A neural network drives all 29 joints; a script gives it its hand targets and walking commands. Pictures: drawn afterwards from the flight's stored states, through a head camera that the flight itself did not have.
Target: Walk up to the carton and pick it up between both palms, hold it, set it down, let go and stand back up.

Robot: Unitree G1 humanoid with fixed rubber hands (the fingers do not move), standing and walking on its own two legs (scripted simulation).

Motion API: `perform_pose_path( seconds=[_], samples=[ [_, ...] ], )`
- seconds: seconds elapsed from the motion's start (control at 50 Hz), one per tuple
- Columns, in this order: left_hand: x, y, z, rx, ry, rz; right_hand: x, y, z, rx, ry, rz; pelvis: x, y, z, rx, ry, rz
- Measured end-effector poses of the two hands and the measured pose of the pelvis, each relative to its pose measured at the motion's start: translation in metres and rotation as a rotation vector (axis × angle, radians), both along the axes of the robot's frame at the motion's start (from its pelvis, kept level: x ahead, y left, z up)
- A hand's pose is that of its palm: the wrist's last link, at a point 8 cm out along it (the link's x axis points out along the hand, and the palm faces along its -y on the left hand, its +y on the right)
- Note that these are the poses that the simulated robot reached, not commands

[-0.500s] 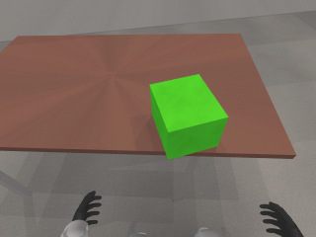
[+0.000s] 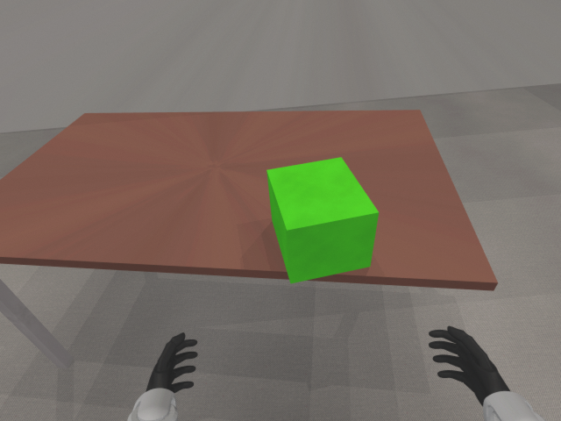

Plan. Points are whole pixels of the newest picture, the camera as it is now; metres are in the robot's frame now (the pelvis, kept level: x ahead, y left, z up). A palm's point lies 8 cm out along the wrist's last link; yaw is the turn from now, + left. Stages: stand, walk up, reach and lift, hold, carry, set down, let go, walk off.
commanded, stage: reach and lift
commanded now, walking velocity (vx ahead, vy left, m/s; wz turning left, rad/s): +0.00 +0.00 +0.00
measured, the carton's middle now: (317, 217) +0.54 -0.04 -0.01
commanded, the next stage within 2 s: none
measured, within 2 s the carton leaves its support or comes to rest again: neither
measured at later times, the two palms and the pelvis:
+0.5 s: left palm (187, 398) +0.18 +0.16 +0.00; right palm out of the picture +0.12 -0.23 +0.01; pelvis -0.05 -0.01 +0.01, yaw -4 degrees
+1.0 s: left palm (172, 371) +0.21 +0.18 +0.02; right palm (483, 367) +0.19 -0.21 +0.06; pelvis -0.05 +0.03 +0.01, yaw -7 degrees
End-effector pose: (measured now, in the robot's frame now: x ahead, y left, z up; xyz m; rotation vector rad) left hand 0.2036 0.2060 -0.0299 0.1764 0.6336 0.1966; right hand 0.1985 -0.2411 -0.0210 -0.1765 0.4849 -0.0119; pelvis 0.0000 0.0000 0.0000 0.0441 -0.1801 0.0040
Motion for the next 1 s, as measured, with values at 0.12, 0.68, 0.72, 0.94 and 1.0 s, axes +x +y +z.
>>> perform_pose_path(
  seconds=[0.12, 0.68, 0.72, 0.94, 1.0],
  samples=[
    [-0.011, 0.0, 0.001, -0.05, -0.089, 0.027, -0.02, 0.008, 0.025, 0.007, -0.036, -0.023, -0.025, 0.005, -0.001, -0.019, -0.017, 0.003],
    [-0.022, -0.048, 0.037, -0.15, -0.283, 0.016, -0.079, 0.014, 0.05, 0.142, -0.161, -0.033, -0.06, -0.002, 0.007, -0.027, -0.028, -0.068],
    [-0.021, -0.045, 0.036, -0.157, -0.272, 0.021, -0.075, 0.02, 0.054, 0.144, -0.163, -0.028, -0.06, 0.002, 0.007, -0.029, -0.027, -0.068],
    [-0.005, -0.023, 0.045, -0.116, -0.263, 0.048, -0.026, 0.04, 0.075, 0.128, -0.198, -0.011, -0.053, 0.029, 0.01, -0.042, -0.013, -0.103],
    [0.002, -0.029, 0.052, -0.099, -0.257, 0.025, -0.01, 0.032, 0.077, 0.15, -0.227, -0.04, -0.049, 0.034, 0.011, -0.043, -0.002, -0.132]
  ],
)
